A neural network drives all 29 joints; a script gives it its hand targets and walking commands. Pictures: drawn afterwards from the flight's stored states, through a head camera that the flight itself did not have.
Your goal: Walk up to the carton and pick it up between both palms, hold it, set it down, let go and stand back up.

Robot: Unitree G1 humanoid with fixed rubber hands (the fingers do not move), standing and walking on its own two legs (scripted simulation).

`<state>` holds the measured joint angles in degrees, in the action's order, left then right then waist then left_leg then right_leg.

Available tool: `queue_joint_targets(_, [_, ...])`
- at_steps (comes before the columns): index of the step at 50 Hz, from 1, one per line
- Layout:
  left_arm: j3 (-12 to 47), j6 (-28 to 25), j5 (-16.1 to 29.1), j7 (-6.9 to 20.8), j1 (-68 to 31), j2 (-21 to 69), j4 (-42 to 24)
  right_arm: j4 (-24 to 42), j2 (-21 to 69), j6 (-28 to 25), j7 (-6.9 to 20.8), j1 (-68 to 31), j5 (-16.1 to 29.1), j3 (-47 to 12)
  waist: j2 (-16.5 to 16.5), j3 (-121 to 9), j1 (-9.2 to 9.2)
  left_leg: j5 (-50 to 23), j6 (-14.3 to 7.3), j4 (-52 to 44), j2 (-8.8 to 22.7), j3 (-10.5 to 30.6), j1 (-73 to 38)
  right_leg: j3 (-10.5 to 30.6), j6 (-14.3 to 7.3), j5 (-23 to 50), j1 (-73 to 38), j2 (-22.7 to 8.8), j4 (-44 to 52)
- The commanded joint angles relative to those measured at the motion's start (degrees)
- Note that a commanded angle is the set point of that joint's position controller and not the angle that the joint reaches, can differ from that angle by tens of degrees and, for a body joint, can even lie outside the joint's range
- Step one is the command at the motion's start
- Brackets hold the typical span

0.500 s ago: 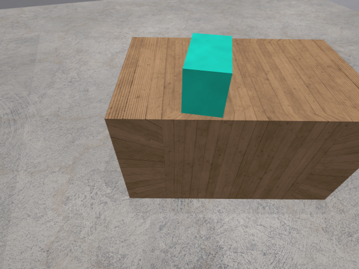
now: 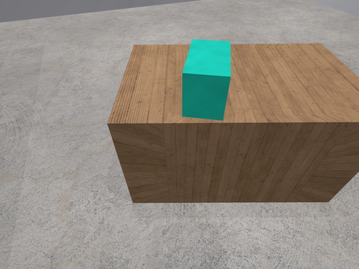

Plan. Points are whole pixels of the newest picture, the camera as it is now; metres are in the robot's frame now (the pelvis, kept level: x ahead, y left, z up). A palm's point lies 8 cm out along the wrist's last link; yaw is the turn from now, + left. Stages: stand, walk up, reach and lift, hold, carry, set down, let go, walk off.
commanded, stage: stand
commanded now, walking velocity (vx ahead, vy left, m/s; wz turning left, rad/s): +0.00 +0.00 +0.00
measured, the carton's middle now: (206, 78) +0.87 -0.12 -0.01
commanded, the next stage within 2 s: walk up in 1.32 s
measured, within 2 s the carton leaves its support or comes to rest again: neither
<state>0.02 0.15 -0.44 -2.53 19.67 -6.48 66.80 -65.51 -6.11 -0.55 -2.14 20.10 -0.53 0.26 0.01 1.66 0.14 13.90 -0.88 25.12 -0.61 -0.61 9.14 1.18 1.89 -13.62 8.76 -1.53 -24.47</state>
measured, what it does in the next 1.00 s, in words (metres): stands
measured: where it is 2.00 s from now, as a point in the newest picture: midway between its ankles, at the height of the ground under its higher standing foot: outside the picture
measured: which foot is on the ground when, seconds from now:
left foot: down 0.00-1.00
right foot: down 0.00-1.00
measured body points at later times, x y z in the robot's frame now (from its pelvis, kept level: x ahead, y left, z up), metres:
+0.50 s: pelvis -0.01 +0.00 +0.00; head -0.01 +0.00 +0.45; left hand -0.05 +0.21 -0.16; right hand -0.04 -0.22 -0.16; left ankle +0.00 +0.11 -0.74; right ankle +0.00 -0.14 -0.74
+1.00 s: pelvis +0.00 -0.01 +0.00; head +0.01 -0.01 +0.45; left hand -0.03 +0.19 -0.16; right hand -0.04 -0.22 -0.16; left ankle +0.00 +0.11 -0.74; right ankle +0.00 -0.14 -0.74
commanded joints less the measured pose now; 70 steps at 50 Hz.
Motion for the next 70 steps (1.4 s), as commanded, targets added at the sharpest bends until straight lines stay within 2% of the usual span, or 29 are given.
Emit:
queue_joint_targets(1, [-0.45, -0.31, -0.23, 0.17, 4.6, -3.84, -0.57, 0.27, -3.44, 0.19, -0.2, 5.27, -0.08, 0.64, 0.01, 5.7, 0.1, -2.4, -0.97, -5.76, 4.63, 4.45, 2.72, 2.27, -1.61, 2.97, 4.5, -3.09, 5.12])
queue_joint_targets(4, [-0.57, -0.6, -0.41, -0.26, 5.4, -5.21, -0.43, 0.73, -4.24, 0.03, -0.24, 4.74, -0.02, 0.98, 2.97, 6.43, 0.05, -5.16, -0.61, -5.35, 4.64, 4.68, 2.42, 2.62, -1.73, 2.65, 5.0, -3.18, 5.47])
queue_joint_targets(8, [-0.68, -0.78, -0.31, 0.39, 6.2, -4.5, -0.6, 0.9, -1.66, -0.16, 0.06, 4.21, 0.06, 0.11, -2.59, 4.21, -0.35, -0.5, -1.39, -6.52, 5.22, 4.65, 3.06, 2.95, -2.43, 3.01, 3.77, -3.1, 4.72])
queue_joint_targets(11, [-0.46, -1.04, -0.08, 0.19, 3.07, -3.07, -1.22, 0.96, -3.81, -0.93, 0.24, 3.9, 0.01, 0.66, -1.5, 2.43, 0.57, -4.76, -1.17, -5.42, 4.63, 4.4, 3.24, 2.85, -2.15, 6.82, 0.7, -3.33, 3.8])
queue_joint_targets(12, [-0.48, -1.18, 0.05, 0.36, 4.29, -3.47, -1.25, 2.23, -4.64, -0.84, 0.05, 1.86, -0.11, 1.23, 3.11, 1.61, -0.22, -5.64, -1.06, -4.8, 4.92, 3.72, 0.49, 3.16, -2.39, 3.68, 4.57, -3.04, 4.99])
queue_joint_targets(13, [-0.68, -1.15, 0.04, 0.24, 4.72, -3.43, -0.6, 1.75, -5.44, -0.67, -0.15, 1.76, -0.25, 1.33, -0.88, 5.41, -0.56, -5.79, -1.12, -5.25, 5.32, 4.3, 2.68, 2.89, -2.31, 4.57, 5.16, -3.15, 4.6])
queue_joint_targets(14, [-0.18, -0.79, -0.32, -0.1, 5.0, -2.39, -0.56, 1.59, -4.74, -0.31, 0.05, 3.8, -0.2, 1.56, 1.82, 5.7, -0.16, -3.42, -1.01, -5.52, 4.78, 4.59, 5.68, 2.51, -2.06, 3.67, 2.57, -3.09, 4.75])
queue_joint_targets(20, [-0.97, -0.2, -0.24, 0.33, 5.02, -4.61, -0.74, 1.41, -6.39, -0.58, 0.15, 4.47, -0.11, 1.34, -2.6, 6.84, -0.09, 5.06, -0.99, -9.23, 5.81, 6.94, 7.9, 0.98, -1.7, 3.18, 3.36, -2.23, 3.43])
queue_joint_targets(22, [-0.47, 0.0, -0.23, 0.37, 4.51, -3.2, -0.53, 2.74, -6.21, -0.03, 0.31, 2.24, 0.13, 1.43, 1.82, 5.18, -0.64, 4.61, -1.24, -8.71, 5.73, 6.76, 5.07, 0.91, -1.47, 0.92, 5.15, -2.18, 4.11])
queue_joint_targets(25, [0.08, -0.27, -0.15, 0.45, 6.19, -1.12, -0.68, 1.95, -3.48, 0.21, 0.62, 4.67, 0.22, 0.95, 1.61, 3.75, -0.21, 0.2, -0.48, -6.62, 4.06, 4.7, 4.46, 2.81, -2.12, -0.15, 3.95, -3.04, 4.98])
queue_joint_targets(26, [-0.41, -0.48, 0.0, 0.78, 5.33, -2.89, -1.76, 1.57, -2.64, 0.09, 0.15, 5.0, -0.07, 0.7, -4.74, 3.77, -0.23, 4.14, -0.5, -8.38, 4.46, 4.98, 5.65, 2.02, -1.82, 0.54, 4.14, -2.43, 4.18])
queue_joint_targets(29, [-0.24, -0.69, -0.3, 0.58, 3.39, -3.97, -1.42, 2.21, -3.57, -0.08, 0.24, 4.9, 0.17, 0.8, 2.92, 7.46, 1.04, -1.49, -0.7, -5.83, 4.42, 4.15, 5.85, 2.78, -2.41, 2.97, 5.87, -3.11, 4.88])
queue_joint_targets(30, [-0.55, -0.91, -0.26, 0.58, 6.1, -4.11, -1.56, 1.26, -3.95, -0.07, -0.05, 6.34, -0.22, 0.85, -0.26, 4.6, -0.02, -1.27, -1.03, -5.95, 5.24, 5.02, 3.81, 2.44, -2.34, 3.11, 4.91, -2.96, 4.68])
queue_joint_targets(31, [-0.78, -0.93, -0.14, 0.51, 4.58, -4.75, -1.47, 1.67, -4.43, 0.1, -0.02, 5.83, -0.12, 1.09, 2.0, 4.44, 0.85, 0.8, -0.89, -6.18, 4.53, 4.39, 3.68, 2.93, -2.55, -1.47, 6.69, -2.91, 5.47])
queue_joint_targets(32, [-0.84, -0.8, -0.04, 0.67, 4.34, -4.61, -2.29, 2.33, -2.37, -0.09, 0.02, 4.94, -0.04, 0.47, -2.07, 3.53, 0.78, 0.57, -1.03, -6.19, 4.98, 4.29, 4.33, 3.11, -2.82, 0.59, 5.15, -3.46, 5.47])
queue_joint_targets(39, [-0.65, -1.18, -0.08, 0.26, 5.56, -3.06, -1.36, 1.9, -2.39, -0.47, -0.22, 4.8, -0.12, 0.77, 2.46, 4.33, -0.21, -3.42, -0.63, -4.79, 5.19, 3.88, 2.8, 3.32, -3.06, 3.17, 5.0, -2.86, 5.52])
queue_joint_targets(43, [-0.96, -1.3, -0.19, 0.44, 5.36, -4.11, -1.81, 1.47, -3.22, -0.24, 0.02, 5.64, 0.0, 0.47, 1.67, 3.74, -0.11, -5.91, -0.21, -4.95, 4.83, 3.76, 5.82, 2.93, -3.17, 5.34, 1.58, -3.26, 4.86])
queue_joint_targets(44, [-0.6, -0.89, -0.18, 0.47, 5.56, -3.29, -1.74, 0.43, -4.78, -0.4, 0.05, 6.34, 0.24, 0.86, -2.67, 4.15, 0.12, -1.61, -0.03, -5.59, 4.4, 3.41, 6.03, 3.8, -3.22, 2.92, 2.12, -3.14, 5.0])
queue_joint_targets(48, [-1.06, -0.62, -0.31, 0.54, 6.32, -5.49, -0.94, 1.58, -3.41, -0.41, 0.26, 6.2, 0.12, 0.51, 0.91, 7.43, 0.06, -1.21, -0.32, -6.12, 4.98, 4.29, 5.61, 2.62, -2.5, 2.83, 4.87, -2.42, 4.48])
queue_joint_targets(54, [-0.75, -0.95, 0.4, 0.65, 5.43, -3.65, -2.26, 1.91, -3.09, -0.68, 0.42, 5.74, 0.11, 0.71, -3.21, 1.64, -0.43, -0.61, -0.06, -5.54, 4.58, 3.93, 3.01, 1.86, -2.61, 3.16, 3.27, -2.22, 3.86])
queue_joint_targets(55, [-0.88, -1.08, 0.27, 0.48, 3.59, -4.6, -2.43, 2.04, -4.09, -0.46, 0.37, 5.21, -0.08, 1.06, -0.5, 4.21, 0.71, 0.82, 0.03, -6.4, 5.04, 4.63, 2.7, 1.97, -2.56, 1.24, 6.26, -1.83, 4.63])
queue_joint_targets(56, [-0.98, -1.0, 0.19, 0.66, 2.99, -3.71, -2.52, 2.06, -5.29, -0.57, 0.06, 4.27, -0.37, 1.42, -2.93, 3.36, 0.08, -1.27, -0.58, -6.53, 5.87, 5.21, 3.86, 1.47, -2.6, 4.02, 3.65, -2.45, 4.08])
queue_joint_targets(59, [-0.92, -1.94, 0.28, 0.24, 4.39, -4.53, -2.42, 1.5, -4.68, -0.74, -0.39, 6.17, 0.2, 1.59, 2.12, 1.04, 0.57, -7.03, -0.81, -4.39, 5.39, 4.55, -0.01, 2.43, -2.78, 5.8, 4.02, -2.85, 4.82])
queue_joint_targets(61, [-1.38, -1.88, -0.09, 0.24, 2.3, -5.37, -2.91, 1.93, -5.37, -1.3, 0.01, 5.33, 0.33, 1.74, -1.3, -1.02, 1.06, -10.52, -0.91, -4.06, 5.16, 4.09, 0.23, 2.72, -2.8, 9.56, 0.51, -3.44, 3.78])
queue_joint_targets(63, [-1.29, -1.44, 0.1, 0.44, 4.69, -4.25, -1.99, 2.17, -4.53, -1.09, -0.38, 3.75, -0.16, 1.32, 2.63, 0.82, -0.96, -10.58, -0.71, -3.96, 5.61, 3.83, -0.3, 1.81, -2.46, 8.83, 1.41, -2.58, 3.67])
queue_joint_targets(64, [-1.36, -1.25, -0.19, 0.17, 4.39, -3.93, -1.54, 2.31, -3.73, -1.34, -0.2, 4.97, -0.22, 1.07, -0.74, 1.81, -0.01, -15.23, -0.77, -3.56, 6.14, 3.86, 1.43, 1.69, -2.58, 12.9, -0.55, -3.5, 2.83])
queue_joint_targets(66, [-0.74, -0.99, -0.11, 0.23, 4.39, -2.72, -1.85, 0.32, -4.59, -0.68, -0.79, 7.7, -0.16, 1.05, -3.44, 4.03, 0.18, -14.43, -0.62, -3.77, 5.5, 3.5, 0.41, 2.19, -2.72, 10.42, 0.88, -3.62, 3.84])
queue_joint_targets(67, [-0.67, -0.79, 0.22, 0.3, 5.27, -3.13, -1.21, 1.42, -5.43, -0.55, -0.49, 5.9, 0.03, 1.15, 0.4, 4.1, -0.3, -9.83, -0.36, -4.8, 5.43, 4.54, 3.12, 1.69, -2.59, 7.63, 0.61, -2.9, 3.84])
queue_joint_targets(70, [-0.15, -0.98, 0.11, 0.71, 4.07, -2.67, -1.42, 0.58, -3.02, 0.17, 0.08, 5.9, 0.46, 0.5, 0.18, 8.69, 0.03, -5.97, -0.18, -4.6, 4.83, 3.66, 3.94, 1.86, -2.59, 5.19, 4.18, -3.04, 4.8])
